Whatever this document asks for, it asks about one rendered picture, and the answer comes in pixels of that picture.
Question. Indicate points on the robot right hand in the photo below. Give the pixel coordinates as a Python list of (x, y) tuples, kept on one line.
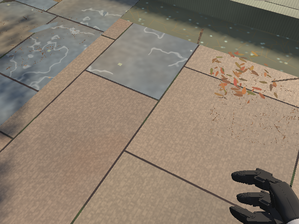
[(280, 205)]

